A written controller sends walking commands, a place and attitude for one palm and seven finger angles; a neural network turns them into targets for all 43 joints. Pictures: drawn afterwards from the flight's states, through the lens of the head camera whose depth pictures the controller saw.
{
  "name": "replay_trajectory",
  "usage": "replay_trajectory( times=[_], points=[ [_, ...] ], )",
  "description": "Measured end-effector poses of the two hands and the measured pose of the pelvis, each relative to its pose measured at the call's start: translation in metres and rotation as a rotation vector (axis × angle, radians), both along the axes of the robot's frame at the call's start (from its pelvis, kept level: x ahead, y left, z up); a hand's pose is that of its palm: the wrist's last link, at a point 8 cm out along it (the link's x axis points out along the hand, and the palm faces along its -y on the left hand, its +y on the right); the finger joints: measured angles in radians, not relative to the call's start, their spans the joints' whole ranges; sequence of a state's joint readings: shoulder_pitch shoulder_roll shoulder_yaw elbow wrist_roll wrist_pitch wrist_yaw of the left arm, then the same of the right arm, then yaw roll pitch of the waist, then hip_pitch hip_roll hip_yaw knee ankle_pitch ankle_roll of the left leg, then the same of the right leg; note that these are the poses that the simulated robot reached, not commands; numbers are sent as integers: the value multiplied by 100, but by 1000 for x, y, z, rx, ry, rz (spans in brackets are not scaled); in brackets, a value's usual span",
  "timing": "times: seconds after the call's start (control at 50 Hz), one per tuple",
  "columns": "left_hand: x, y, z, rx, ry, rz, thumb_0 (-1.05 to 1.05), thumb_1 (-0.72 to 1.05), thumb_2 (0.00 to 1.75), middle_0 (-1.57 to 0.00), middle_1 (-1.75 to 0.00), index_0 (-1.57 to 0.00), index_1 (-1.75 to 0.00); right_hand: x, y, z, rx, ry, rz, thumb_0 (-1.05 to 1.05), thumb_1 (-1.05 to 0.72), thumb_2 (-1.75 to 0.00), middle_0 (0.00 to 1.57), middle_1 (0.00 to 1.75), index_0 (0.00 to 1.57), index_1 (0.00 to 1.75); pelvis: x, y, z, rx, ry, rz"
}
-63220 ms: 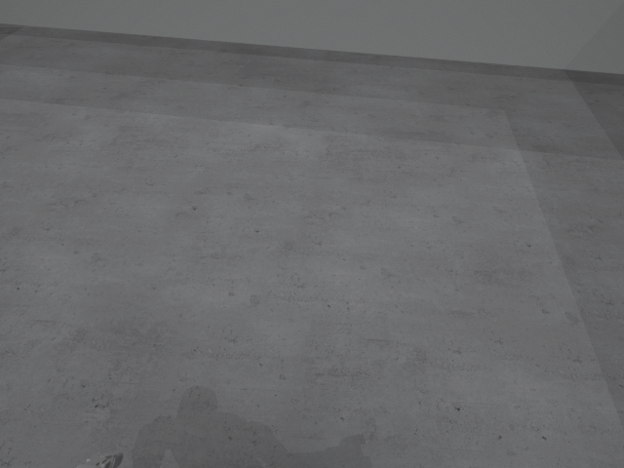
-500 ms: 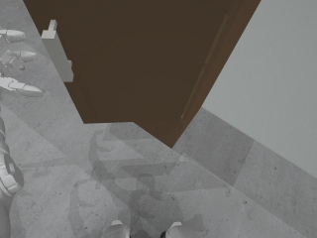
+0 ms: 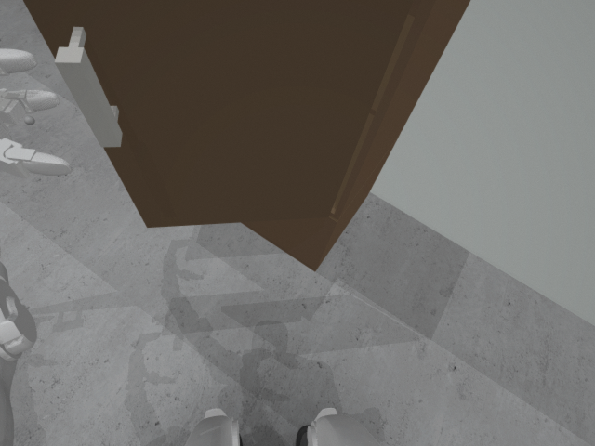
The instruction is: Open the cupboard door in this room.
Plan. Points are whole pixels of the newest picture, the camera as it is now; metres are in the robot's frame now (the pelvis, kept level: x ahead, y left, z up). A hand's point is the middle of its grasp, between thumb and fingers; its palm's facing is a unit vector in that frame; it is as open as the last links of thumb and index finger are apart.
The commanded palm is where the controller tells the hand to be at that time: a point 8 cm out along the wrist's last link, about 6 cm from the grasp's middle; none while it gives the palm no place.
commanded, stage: slide the fingers in behind the handle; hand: left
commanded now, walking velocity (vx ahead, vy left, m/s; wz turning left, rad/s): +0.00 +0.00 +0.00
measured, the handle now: (95, 90) +0.55 +0.23 +0.10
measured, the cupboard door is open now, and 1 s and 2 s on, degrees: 41 41 41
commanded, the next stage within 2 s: close the thumb around the handle in 1.42 s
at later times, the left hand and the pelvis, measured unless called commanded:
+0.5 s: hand (64, 119) +0.50 +0.25 +0.11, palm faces +0.05 -1.00 +0.01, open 14.0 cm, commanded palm +0.48 +0.29 +0.10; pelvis +0.00 +0.00 +0.00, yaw +0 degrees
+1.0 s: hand (96, 120) +0.50 +0.22 +0.10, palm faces +0.05 -1.00 +0.02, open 14.0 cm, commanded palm +0.47 +0.25 +0.10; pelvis +0.00 +0.00 +0.00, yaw +0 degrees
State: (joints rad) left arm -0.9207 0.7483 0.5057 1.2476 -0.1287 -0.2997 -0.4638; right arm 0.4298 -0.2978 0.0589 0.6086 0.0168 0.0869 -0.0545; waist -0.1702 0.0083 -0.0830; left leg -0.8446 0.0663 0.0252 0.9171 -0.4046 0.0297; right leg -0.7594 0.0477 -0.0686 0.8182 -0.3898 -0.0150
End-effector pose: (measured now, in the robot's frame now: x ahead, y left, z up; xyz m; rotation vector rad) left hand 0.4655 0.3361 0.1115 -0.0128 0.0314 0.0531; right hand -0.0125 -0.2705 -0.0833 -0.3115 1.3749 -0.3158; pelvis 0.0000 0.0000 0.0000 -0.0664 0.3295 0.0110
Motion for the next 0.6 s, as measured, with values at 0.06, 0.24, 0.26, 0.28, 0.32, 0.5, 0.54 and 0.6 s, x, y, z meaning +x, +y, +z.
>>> replay_trajectory(
  times=[0.06, 0.24, 0.26, 0.28, 0.32, 0.5, 0.54, 0.6],
  points=[
    [1, -2, -1, 4, -2, -5, -1, -50, 30, -30, -120, -30, -120, -2, -1, 1, -3, 4, -4, 1, -90, -90, 21, 30, 20, 30, 0, 0, 0, -1, 1, 0],
    [1, -12, -3, -3, -9, -12, -1, -50, 30, -30, -120, -30, -120, 4, 4, 0, 12, -9, 2, 1, -90, -90, 21, 30, 20, 30, 2, 2, 1, 0, -4, 1],
    [1, -14, -3, -2, -6, -12, -1, -50, 30, -30, -120, -30, -120, 6, 4, -1, 14, -14, 3, 1, -90, -90, 21, 30, 20, 30, 2, 2, 1, 0, -5, 2],
    [2, -15, -4, 0, -2, -12, -1, -50, 30, -30, -120, -30, -120, 8, 5, -2, 17, -19, 6, 1, -90, -90, 21, 30, 20, 30, 2, 3, 1, 0, -6, 3],
    [3, -19, -4, 1, -4, -12, -1, -50, 30, -30, -120, -30, -120, 11, 7, -3, 22, -28, 11, 1, -90, -90, 21, 30, 20, 30, 2, 3, 1, 0, -7, 4],
    [8, -32, -5, 2, -5, -7, -1, -50, 30, -30, -120, -30, -120, 23, 11, -7, 44, -61, 21, 1, -90, -90, 21, 30, 20, 30, 4, 3, 0, 4, -6, 3],
    [8, -35, -6, -3, -6, -5, -1, -50, 30, -30, -120, -30, -120, 23, 11, -8, 49, -62, 20, 1, -90, -90, 21, 30, 20, 30, 4, 3, 0, 5, -8, 1],
    [9, -37, -7, -5, 1, -4, -1, -50, 30, -30, -120, -30, -120, 23, 11, -8, 53, -60, 19, 1, -90, -90, 21, 30, 20, 30, 5, 2, 1, 6, -9, 1]
  ],
)
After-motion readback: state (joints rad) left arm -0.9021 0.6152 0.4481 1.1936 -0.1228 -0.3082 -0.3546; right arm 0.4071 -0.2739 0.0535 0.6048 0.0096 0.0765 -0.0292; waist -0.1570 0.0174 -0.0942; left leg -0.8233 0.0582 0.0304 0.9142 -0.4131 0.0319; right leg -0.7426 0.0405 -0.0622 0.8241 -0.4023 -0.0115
